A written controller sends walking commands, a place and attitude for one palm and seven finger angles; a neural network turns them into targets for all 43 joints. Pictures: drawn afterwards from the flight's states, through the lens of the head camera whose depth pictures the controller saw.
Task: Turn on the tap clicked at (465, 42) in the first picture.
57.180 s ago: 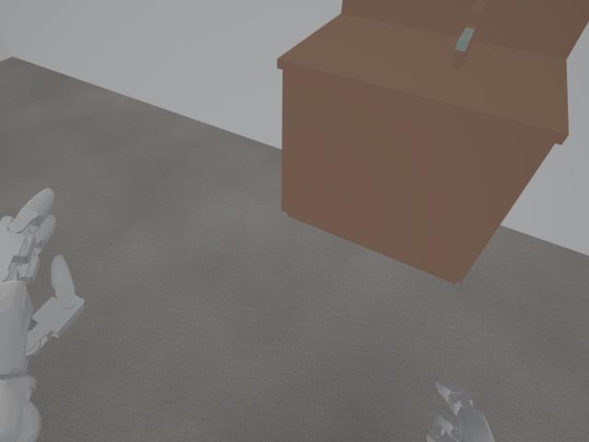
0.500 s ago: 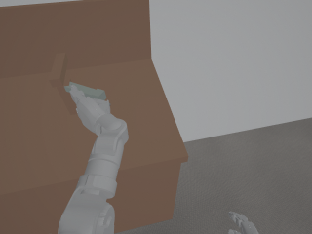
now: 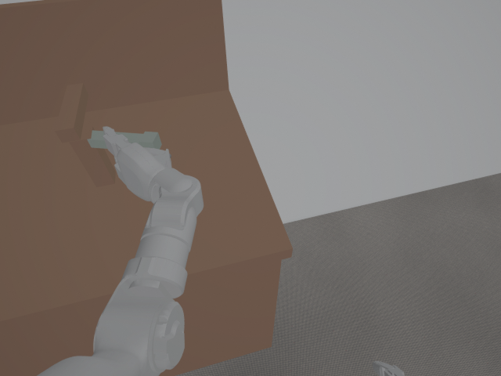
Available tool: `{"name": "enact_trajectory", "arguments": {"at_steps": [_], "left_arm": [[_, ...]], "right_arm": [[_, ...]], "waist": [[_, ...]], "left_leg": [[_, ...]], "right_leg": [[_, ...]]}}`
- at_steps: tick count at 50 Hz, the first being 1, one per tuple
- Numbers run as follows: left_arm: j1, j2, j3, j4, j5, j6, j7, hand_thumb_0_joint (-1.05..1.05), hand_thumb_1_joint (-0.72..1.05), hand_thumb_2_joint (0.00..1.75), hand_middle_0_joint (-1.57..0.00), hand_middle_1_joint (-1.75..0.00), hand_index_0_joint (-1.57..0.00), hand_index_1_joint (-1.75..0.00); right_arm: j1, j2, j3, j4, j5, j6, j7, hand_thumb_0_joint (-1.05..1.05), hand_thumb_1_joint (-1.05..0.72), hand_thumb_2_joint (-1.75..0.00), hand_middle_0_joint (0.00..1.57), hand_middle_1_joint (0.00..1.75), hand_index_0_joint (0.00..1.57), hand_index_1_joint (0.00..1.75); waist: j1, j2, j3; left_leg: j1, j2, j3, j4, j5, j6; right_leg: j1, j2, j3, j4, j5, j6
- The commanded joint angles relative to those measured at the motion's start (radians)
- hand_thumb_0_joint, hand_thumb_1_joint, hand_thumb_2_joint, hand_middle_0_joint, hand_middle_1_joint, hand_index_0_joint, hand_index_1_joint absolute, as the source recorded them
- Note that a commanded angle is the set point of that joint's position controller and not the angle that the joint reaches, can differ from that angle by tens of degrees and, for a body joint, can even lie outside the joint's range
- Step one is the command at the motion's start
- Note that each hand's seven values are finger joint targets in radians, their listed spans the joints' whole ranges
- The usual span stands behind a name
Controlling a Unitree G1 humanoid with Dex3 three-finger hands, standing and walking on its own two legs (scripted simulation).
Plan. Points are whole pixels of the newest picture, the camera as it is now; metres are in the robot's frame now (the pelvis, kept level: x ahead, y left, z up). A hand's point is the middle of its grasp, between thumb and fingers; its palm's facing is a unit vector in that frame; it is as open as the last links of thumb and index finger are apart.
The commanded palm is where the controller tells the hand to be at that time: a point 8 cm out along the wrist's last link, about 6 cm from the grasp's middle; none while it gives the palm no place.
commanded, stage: push the lever round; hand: left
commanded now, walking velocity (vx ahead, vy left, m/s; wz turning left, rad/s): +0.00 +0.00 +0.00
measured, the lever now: (150, 143) +0.47 +0.19 +0.13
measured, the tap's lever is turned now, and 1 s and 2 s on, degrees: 68 73 73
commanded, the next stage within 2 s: lift the hand up off the lever in 0.10 s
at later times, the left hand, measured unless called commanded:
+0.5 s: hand (164, 152) +0.44 +0.16 +0.14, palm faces +0.76 -0.64 -0.11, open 7.8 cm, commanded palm +0.38 +0.18 +0.14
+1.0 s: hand (161, 146) +0.43 +0.16 +0.16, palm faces +0.75 -0.65 -0.09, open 7.8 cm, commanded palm +0.37 +0.18 +0.16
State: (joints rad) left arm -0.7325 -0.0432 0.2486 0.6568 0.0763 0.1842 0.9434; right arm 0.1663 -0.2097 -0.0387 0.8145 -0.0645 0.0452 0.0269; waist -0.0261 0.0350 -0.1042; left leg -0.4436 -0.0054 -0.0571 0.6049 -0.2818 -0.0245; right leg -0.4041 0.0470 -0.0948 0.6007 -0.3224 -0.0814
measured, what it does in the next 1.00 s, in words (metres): stands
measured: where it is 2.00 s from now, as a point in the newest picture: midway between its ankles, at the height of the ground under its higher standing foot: outside the picture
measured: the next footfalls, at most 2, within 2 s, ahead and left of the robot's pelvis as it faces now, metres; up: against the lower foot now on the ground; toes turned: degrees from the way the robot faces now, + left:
none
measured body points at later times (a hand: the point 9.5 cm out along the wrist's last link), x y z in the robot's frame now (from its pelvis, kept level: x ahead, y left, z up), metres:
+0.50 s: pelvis +0.00 +0.01 +0.00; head +0.01 -0.01 +0.45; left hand +0.40 +0.19 +0.14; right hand +0.12 -0.24 -0.13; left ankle +0.01 +0.14 -0.73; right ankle -0.01 -0.06 -0.73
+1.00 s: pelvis +0.00 +0.01 +0.00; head -0.01 -0.01 +0.45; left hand +0.38 +0.19 +0.17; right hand +0.14 -0.23 -0.12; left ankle +0.01 +0.14 -0.73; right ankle -0.01 -0.06 -0.73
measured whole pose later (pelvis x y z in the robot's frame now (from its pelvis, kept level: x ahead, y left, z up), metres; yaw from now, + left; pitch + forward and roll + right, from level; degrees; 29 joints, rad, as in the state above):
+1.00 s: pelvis +0.00 +0.01 +0.00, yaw +0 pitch +4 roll +0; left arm -0.74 -0.05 0.23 0.58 0.05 0.28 0.92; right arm 0.13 -0.20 -0.03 0.81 -0.06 0.02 0.03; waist -0.01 0.04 -0.09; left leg -0.37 -0.01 -0.05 0.56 -0.26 -0.02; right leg -0.33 0.05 -0.09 0.55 -0.30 -0.08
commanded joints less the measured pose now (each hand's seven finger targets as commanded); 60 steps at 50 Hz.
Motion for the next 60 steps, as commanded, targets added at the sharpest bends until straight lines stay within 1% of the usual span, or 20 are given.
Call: {"name": "enact_trajectory", "arguments": {"at_steps": [1,2,8,11,13,15,20,23,29,31,32,33,37,39,41,42,44,49,52,60], "left_arm": [[-0.471,0.107,-0.032,-0.182,0.036,-0.045,-0.004,0.0,0.9,0.9,-0.15,-0.15,-0.15,-0.15],[-0.472,0.091,-0.044,-0.167,0.036,-0.044,-0.003,0.0,0.9,0.9,-0.15,-0.15,-0.15,-0.15],[-0.476,0.121,-0.013,-0.163,0.038,-0.057,0.002,0.0,0.9,0.9,-0.15,-0.15,-0.15,-0.15],[-0.511,0.136,-0.002,-0.142,0.042,-0.056,0.0,0.0,0.9,0.9,-0.15,-0.15,-0.15,-0.15],[-0.485,0.141,0.004,-0.171,0.04,-0.061,0.001,0.0,0.9,0.9,-0.15,-0.15,-0.15,-0.15],[-0.49,0.149,0.006,-0.191,0.04,-0.056,-0.001,0.0,0.9,0.9,-0.15,-0.15,-0.15,-0.15],[-0.484,0.13,-0.016,-0.197,0.041,-0.043,-0.006,0.0,0.9,0.9,-0.15,-0.15,-0.15,-0.15],[-0.494,0.12,-0.028,-0.254,0.039,-0.05,-0.005,0.0,0.9,0.9,-0.15,-0.15,-0.15,-0.15],[-0.456,0.081,-0.066,-0.295,0.032,-0.02,-0.012,0.0,0.9,0.9,-0.15,-0.15,-0.15,-0.15],[-0.415,0.105,-0.038,-0.278,0.017,-0.004,-0.017,0.0,0.9,0.9,-0.15,-0.15,-0.15,-0.15],[-0.427,0.084,-0.057,-0.271,0.014,0.003,-0.019,0.0,0.9,0.9,-0.15,-0.15,-0.15,-0.15],[-0.431,0.117,-0.026,-0.275,0.012,0.004,-0.017,0.0,0.9,0.9,-0.15,-0.15,-0.15,-0.15],[-0.453,0.101,-0.053,-0.312,0.024,0.013,-0.016,0.0,0.9,0.9,-0.15,-0.15,-0.15,-0.15],[-0.485,0.101,-0.056,-0.289,0.03,0.019,-0.011,0.0,0.9,0.9,-0.15,-0.15,-0.15,-0.15],[-0.5,0.08,-0.076,-0.323,0.028,0.015,-0.014,0.0,0.9,0.9,-0.15,-0.15,-0.15,-0.15],[-0.467,0.093,-0.061,-0.311,0.023,0.018,-0.014,0.0,0.9,0.9,-0.15,-0.15,-0.15,-0.15],[-0.492,0.099,-0.059,-0.29,0.02,0.028,-0.014,0.0,0.9,0.9,-0.15,-0.15,-0.15,-0.15],[-0.481,0.085,-0.069,-0.299,0.015,0.044,-0.018,0.0,0.9,0.9,-0.15,-0.15,-0.15,-0.15],[-0.465,0.081,-0.069,-0.286,0.008,0.054,-0.022,0.0,0.9,0.9,-0.15,-0.15,-0.15,-0.15],[-0.482,0.129,-0.036,-0.34,0.013,0.07,-0.017,0.0,0.9,0.9,-0.15,-0.15,-0.15,-0.15]], "right_arm": [[-0.076,-0.111,-0.031,-0.12,-0.001,-0.043,-0.006,0.0,-0.9,-0.9,0.2,0.3,0.2,0.3],[-0.076,-0.109,-0.029,-0.122,0.0,-0.046,-0.004,0.0,-0.9,-0.9,0.2,0.3,0.2,0.3],[-0.058,-0.11,-0.032,-0.123,-0.004,-0.047,-0.001,0.0,-0.9,-0.9,0.2,0.3,0.2,0.3],[-0.053,-0.114,-0.031,-0.115,-0.005,-0.044,-0.003,0.0,-0.9,-0.9,0.2,0.3,0.2,0.3],[-0.054,-0.111,-0.033,-0.128,-0.004,-0.047,0.001,0.0,-0.9,-0.9,0.2,0.3,0.2,0.3],[-0.054,-0.109,-0.031,-0.13,-0.003,-0.042,0.0,0.0,-0.9,-0.9,0.2,0.3,0.2,0.3],[-0.064,-0.11,-0.032,-0.131,-0.002,-0.048,0.004,0.0,-0.9,-0.9,0.2,0.3,0.2,0.3],[-0.068,-0.108,-0.035,-0.135,-0.004,-0.058,0.007,0.0,-0.9,-0.9,0.2,0.3,0.2,0.3],[-0.08,-0.105,-0.034,-0.137,-0.001,-0.061,0.013,0.0,-0.9,-0.9,0.2,0.3,0.2,0.3],[-0.088,-0.11,-0.035,-0.136,0.002,-0.056,0.007,0.0,-0.9,-0.9,0.2,0.3,0.2,0.3],[-0.098,-0.108,-0.029,-0.138,0.006,-0.056,0.006,0.0,-0.9,-0.9,0.2,0.3,0.2,0.3],[-0.1,-0.108,-0.029,-0.136,0.009,-0.055,0.004,0.0,-0.9,-0.9,0.2,0.3,0.2,0.3],[-0.121,-0.099,-0.025,-0.135,0.006,-0.059,0.003,0.0,-0.9,-0.9,0.2,0.3,0.2,0.3],[-0.125,-0.099,-0.024,-0.126,0.007,-0.064,0.002,0.0,-0.9,-0.9,0.2,0.3,0.2,0.3],[-0.126,-0.096,-0.026,-0.13,0.004,-0.071,0.002,0.0,-0.9,-0.9,0.2,0.3,0.2,0.3],[-0.13,-0.097,-0.027,-0.134,0.007,-0.072,0.002,0.0,-0.9,-0.9,0.2,0.3,0.2,0.3],[-0.134,-0.096,-0.022,-0.127,0.008,-0.07,0.0,0.0,-0.9,-0.9,0.2,0.3,0.2,0.3],[-0.143,-0.094,-0.021,-0.132,0.01,-0.067,-0.003,0.0,-0.9,-0.9,0.2,0.3,0.2,0.3],[-0.144,-0.098,-0.02,-0.132,0.013,-0.066,-0.004,0.0,-0.9,-0.9,0.2,0.3,0.2,0.3],[-0.153,-0.095,-0.018,-0.136,0.011,-0.062,-0.008,0.0,-0.9,-0.9,0.2,0.3,0.2,0.3]], "waist": [[-0.015,-0.1,-0.293],[-0.017,-0.102,-0.282],[-0.011,-0.11,-0.327],[-0.021,-0.112,-0.3],[-0.006,-0.093,-0.34],[-0.006,-0.084,-0.35],[-0.012,-0.089,-0.306],[-0.003,-0.071,-0.34],[0.006,-0.049,-0.331],[0.011,-0.1,-0.305],[0.006,-0.105,-0.282],[0.011,-0.117,-0.287],[0.014,-0.078,-0.281],[0.007,-0.09,-0.258],[0.008,-0.079,-0.278],[0.016,-0.076,-0.286],[0.009,-0.081,-0.27],[0.015,-0.065,-0.279],[0.015,-0.099,-0.259],[0.026,-0.099,-0.294]], "left_leg": [[0.106,-0.001,0.052,-0.015,0.234,0.034],[0.106,-0.003,0.055,-0.015,0.223,0.035],[0.101,-0.005,0.058,-0.01,0.239,0.034],[0.086,-0.005,0.055,-0.014,0.227,0.036],[0.104,-0.006,0.061,-0.011,0.247,0.035],[0.104,-0.005,0.063,-0.011,0.258,0.032],[0.113,0.001,0.062,-0.017,0.25,0.033],[0.148,0.001,0.06,-0.019,0.276,0.031],[0.185,0.005,0.06,-0.024,0.324,0.021],[0.159,0.003,0.054,-0.039,0.299,0.022],[0.158,0.002,0.059,-0.044,0.287,0.025],[0.154,0.002,0.06,-0.048,0.274,0.026],[0.172,0.003,0.061,-0.057,0.268,0.024],[0.167,0.004,0.059,-0.059,0.236,0.025],[0.188,0.004,0.053,-0.062,0.256,0.023],[0.187,0.003,0.057,-0.062,0.25,0.023],[0.176,-0.001,0.06,-0.065,0.218,0.026],[0.19,-0.001,0.061,-0.071,0.244,0.025],[0.19,0.001,0.057,-0.081,0.251,0.024],[0.189,-0.002,0.067,-0.08,0.271,0.027]], "right_leg": [[0.149,-0.074,0.048,-0.097,0.333,0.075],[0.133,-0.074,0.05,-0.102,0.313,0.076],[0.158,-0.076,0.052,-0.089,0.358,0.08],[0.15,-0.076,0.049,-0.091,0.345,0.079],[0.169,-0.074,0.054,-0.086,0.373,0.079],[0.184,-0.077,0.055,-0.084,0.395,0.08],[0.159,-0.07,0.049,-0.096,0.356,0.076],[0.165,-0.06,0.043,-0.09,0.348,0.068],[0.172,-0.056,0.033,-0.089,0.365,0.058],[0.191,-0.056,0.029,-0.101,0.347,0.06],[0.184,-0.062,0.036,-0.11,0.347,0.065],[0.192,-0.064,0.039,-0.117,0.337,0.067],[0.183,-0.059,0.037,-0.124,0.295,0.061],[0.164,-0.059,0.04,-0.137,0.249,0.061],[0.17,-0.053,0.031,-0.131,0.253,0.057],[0.176,-0.055,0.038,-0.134,0.251,0.058],[0.17,-0.061,0.044,-0.148,0.227,0.064],[0.19,-0.063,0.045,-0.147,0.266,0.061],[0.191,-0.061,0.038,-0.15,0.269,0.061],[0.241,-0.075,0.053,-0.15,0.358,0.073]]}}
